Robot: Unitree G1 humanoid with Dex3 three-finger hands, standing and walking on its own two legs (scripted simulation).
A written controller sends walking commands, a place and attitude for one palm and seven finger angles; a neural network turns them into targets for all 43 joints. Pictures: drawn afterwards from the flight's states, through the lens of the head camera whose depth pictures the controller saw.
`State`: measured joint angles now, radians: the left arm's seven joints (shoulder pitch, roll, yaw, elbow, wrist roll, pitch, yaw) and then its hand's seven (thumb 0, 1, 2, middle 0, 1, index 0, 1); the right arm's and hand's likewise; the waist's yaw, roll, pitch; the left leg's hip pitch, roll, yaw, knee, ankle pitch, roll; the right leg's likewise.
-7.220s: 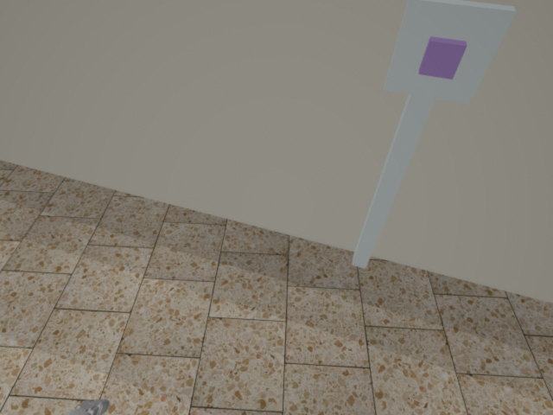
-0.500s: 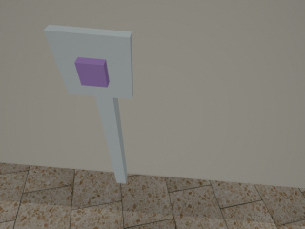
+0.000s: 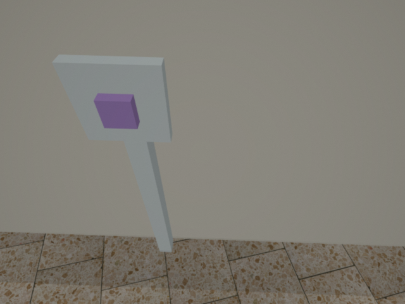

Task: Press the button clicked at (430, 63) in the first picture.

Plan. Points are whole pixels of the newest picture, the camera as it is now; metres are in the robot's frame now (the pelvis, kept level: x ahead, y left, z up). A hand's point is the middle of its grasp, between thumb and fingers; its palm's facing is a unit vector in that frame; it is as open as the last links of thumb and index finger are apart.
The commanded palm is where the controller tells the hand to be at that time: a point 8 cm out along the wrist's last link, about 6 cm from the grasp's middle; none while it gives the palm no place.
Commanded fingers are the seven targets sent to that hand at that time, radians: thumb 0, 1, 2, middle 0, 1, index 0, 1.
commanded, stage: come to a stop and stand still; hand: left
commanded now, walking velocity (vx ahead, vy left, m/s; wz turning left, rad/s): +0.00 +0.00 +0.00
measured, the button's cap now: (118, 110) +0.45 +0.21 +0.15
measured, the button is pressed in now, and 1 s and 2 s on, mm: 0 0 0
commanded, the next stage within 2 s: look again from close up in 0.32 s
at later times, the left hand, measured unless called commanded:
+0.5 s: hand out of the picture -0.02 +0.13 -0.17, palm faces +0.02 -0.99 -0.16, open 7.4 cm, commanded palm none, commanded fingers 0.00 0.90 0.90 -0.20 -0.30 -0.20 -0.30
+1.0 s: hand out of the picture -0.01 +0.11 -0.17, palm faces +0.03 -0.98 -0.17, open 7.4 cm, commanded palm none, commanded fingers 0.00 0.90 0.90 -0.20 -0.30 -0.20 -0.30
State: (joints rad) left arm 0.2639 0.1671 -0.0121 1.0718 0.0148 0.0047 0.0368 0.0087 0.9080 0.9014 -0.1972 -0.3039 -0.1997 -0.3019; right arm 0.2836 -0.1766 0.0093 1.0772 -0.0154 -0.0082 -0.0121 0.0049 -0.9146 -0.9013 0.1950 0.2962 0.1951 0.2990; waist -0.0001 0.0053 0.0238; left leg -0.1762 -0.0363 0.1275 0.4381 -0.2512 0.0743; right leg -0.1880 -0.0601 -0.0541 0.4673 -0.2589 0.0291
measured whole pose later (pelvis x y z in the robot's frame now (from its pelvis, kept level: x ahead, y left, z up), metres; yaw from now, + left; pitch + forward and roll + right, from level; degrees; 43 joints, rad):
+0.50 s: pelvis +0.00 -0.03 +0.00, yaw +0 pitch -1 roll +0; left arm 0.31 0.12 -0.02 1.13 0.01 -0.01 0.04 0.01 0.91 0.90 -0.20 -0.30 -0.20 -0.30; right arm 0.28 -0.13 0.01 1.15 -0.01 -0.02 -0.02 0.01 -0.92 -0.90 0.19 0.30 0.19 0.30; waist 0.01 -0.01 0.04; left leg -0.16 0.00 0.12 0.41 -0.23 0.04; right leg -0.17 -0.02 -0.06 0.43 -0.25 -0.01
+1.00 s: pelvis +0.00 -0.05 +0.00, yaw +0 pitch -1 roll +1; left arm 0.31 0.12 -0.01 1.13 0.01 -0.02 0.04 0.01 0.91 0.90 -0.20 -0.30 -0.20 -0.30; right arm 0.29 -0.12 0.01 1.15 -0.01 -0.02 -0.03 0.01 -0.92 -0.90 0.19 0.30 0.19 0.30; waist 0.01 0.00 0.03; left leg -0.15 0.03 0.11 0.40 -0.23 0.00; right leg -0.16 0.01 -0.07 0.43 -0.25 -0.04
